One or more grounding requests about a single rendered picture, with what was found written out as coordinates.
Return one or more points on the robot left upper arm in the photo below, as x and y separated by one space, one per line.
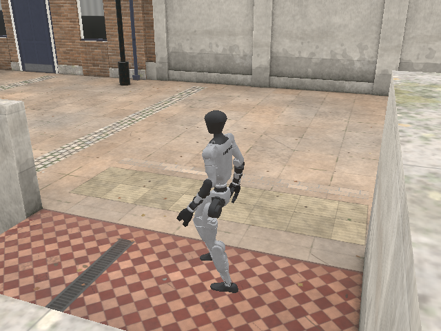
209 155

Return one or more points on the robot right forearm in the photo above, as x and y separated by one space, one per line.
238 172

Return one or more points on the right robot hand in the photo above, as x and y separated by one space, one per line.
236 189

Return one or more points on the robot right upper arm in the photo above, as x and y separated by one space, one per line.
238 160

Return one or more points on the robot right shin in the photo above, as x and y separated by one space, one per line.
200 231

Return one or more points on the robot left foot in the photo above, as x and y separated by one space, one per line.
222 288

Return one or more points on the robot left forearm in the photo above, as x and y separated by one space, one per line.
201 195

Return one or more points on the left robot hand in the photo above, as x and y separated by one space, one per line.
185 215

